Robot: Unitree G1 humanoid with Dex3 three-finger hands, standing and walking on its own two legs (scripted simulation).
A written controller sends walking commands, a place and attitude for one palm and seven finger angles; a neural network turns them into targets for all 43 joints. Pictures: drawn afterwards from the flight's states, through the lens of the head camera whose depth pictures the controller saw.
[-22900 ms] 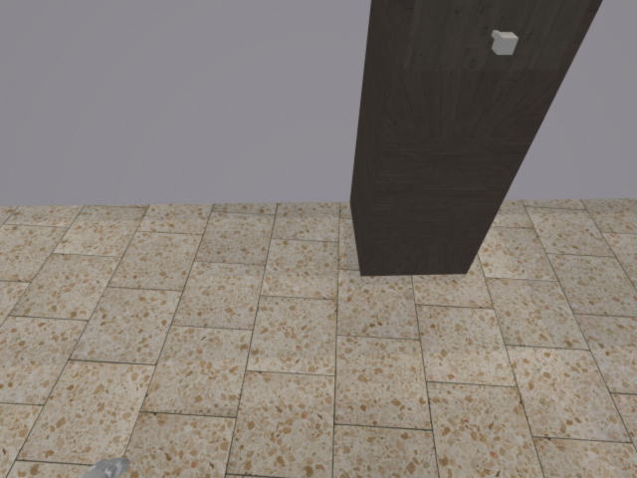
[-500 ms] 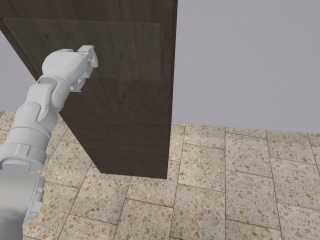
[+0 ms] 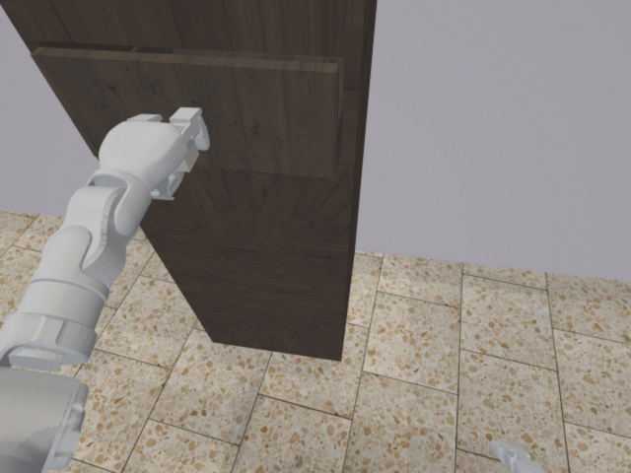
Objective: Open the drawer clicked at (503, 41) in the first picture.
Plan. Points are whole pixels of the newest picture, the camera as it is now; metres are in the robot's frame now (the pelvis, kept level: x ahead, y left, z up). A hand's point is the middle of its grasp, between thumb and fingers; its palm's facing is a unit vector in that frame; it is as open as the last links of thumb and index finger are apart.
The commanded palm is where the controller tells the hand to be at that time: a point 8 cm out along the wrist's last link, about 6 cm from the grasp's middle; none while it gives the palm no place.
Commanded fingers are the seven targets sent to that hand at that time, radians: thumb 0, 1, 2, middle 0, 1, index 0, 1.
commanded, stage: pull the drawer open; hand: left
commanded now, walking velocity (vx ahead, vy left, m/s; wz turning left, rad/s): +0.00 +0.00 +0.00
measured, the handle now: (183, 141) +0.48 +0.21 +0.16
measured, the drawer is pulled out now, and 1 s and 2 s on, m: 0.03 0.16 0.30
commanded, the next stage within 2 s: open the thumb to release the handle in 1.82 s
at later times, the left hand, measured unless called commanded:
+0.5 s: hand (158, 199) +0.40 +0.23 +0.13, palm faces +0.03 -0.04 -1.00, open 7.3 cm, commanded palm +0.35 +0.24 +0.20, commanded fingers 0.00 0.90 0.90 -0.40 -1.35 -0.40 -1.35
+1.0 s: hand (117, 274) +0.29 +0.24 +0.13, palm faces +0.04 -0.05 -1.00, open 7.3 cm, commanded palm +0.24 +0.25 +0.20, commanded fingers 0.00 0.90 0.90 -0.40 -1.35 -0.40 -1.35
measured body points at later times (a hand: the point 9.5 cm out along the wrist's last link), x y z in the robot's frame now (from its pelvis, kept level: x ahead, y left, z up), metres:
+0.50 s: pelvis +0.00 +0.00 +0.00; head +0.03 -0.03 +0.45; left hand +0.39 +0.23 +0.19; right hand +0.10 -0.26 -0.13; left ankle -0.05 +0.07 -0.73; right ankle +0.00 -0.11 -0.73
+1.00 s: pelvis +0.01 -0.01 +0.00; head +0.03 -0.04 +0.45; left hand +0.28 +0.24 +0.19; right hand +0.24 -0.21 -0.09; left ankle -0.05 +0.07 -0.73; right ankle +0.00 -0.11 -0.73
